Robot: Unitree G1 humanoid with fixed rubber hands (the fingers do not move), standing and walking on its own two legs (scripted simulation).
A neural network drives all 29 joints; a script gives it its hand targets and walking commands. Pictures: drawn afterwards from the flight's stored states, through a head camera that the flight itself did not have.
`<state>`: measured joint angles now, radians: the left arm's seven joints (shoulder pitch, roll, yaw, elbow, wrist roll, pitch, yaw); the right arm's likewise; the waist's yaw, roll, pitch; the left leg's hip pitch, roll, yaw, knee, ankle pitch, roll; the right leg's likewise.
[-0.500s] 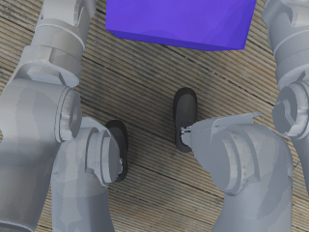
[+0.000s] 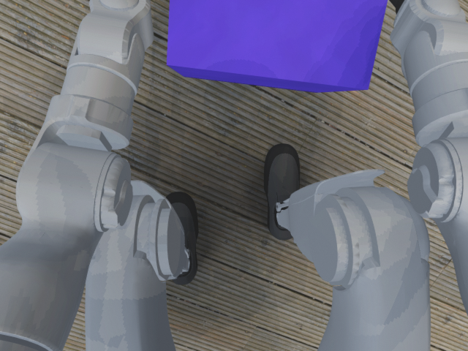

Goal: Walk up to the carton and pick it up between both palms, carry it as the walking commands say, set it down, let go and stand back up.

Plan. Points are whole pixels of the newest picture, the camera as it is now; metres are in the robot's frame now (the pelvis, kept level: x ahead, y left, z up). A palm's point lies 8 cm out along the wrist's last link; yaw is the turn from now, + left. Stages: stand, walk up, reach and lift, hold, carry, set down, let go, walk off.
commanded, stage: reach and lift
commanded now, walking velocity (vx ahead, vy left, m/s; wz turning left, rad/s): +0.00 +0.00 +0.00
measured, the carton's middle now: out of the picture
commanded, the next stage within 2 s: none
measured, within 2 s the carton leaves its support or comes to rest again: leaves its support in 0.04 s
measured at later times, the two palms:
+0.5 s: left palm out of the picture +0.57 +0.07 -0.08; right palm out of the picture +0.51 -0.25 -0.09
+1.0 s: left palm out of the picture +0.55 +0.08 -0.01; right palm out of the picture +0.50 -0.25 -0.01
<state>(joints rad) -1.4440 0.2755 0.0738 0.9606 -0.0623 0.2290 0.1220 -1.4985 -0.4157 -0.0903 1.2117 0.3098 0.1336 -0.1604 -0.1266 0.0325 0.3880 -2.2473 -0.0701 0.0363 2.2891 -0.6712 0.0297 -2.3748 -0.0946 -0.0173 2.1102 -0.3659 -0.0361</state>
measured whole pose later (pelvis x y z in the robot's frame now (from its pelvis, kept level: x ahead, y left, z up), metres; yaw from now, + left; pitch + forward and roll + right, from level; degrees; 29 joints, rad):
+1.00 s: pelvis +0.00 -0.01 +0.07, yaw +2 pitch +44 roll +2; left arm -1.21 0.15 0.32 0.76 0.09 0.35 0.15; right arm -1.18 -0.12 -0.39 0.71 -0.06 0.38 -0.26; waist -0.13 0.06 -0.01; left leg -2.15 -0.07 0.03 2.01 -0.63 0.00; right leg -2.28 -0.03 0.02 1.88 -0.36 -0.01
